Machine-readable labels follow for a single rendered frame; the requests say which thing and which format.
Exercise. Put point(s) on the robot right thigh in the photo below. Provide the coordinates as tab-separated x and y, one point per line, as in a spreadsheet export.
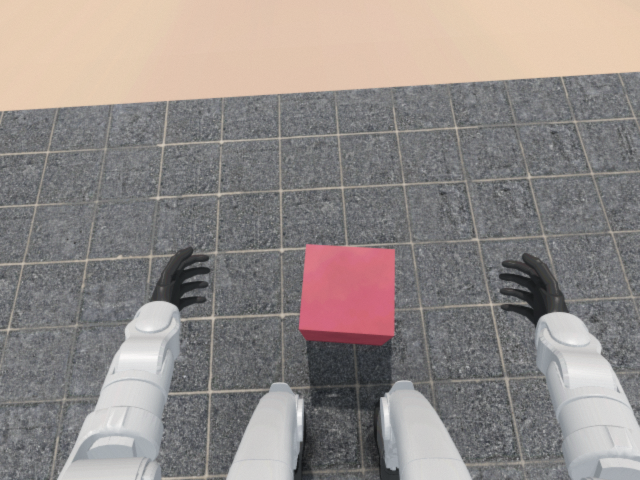
425	449

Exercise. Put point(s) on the left robot upper arm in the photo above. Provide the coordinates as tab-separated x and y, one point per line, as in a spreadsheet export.
129	468

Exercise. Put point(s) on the right robot forearm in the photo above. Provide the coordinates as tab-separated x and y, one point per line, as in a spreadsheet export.
601	434

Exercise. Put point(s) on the right robot foot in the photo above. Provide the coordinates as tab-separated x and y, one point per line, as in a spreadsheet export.
385	473

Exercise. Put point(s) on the robot left hand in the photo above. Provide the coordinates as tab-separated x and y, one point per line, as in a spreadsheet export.
169	287

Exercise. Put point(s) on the robot right hand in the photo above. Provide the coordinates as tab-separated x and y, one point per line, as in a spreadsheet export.
544	296

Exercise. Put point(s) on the carton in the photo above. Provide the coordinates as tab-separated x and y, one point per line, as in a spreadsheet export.
348	295

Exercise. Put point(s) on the left robot forearm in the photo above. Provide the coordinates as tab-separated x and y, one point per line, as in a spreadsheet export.
126	421

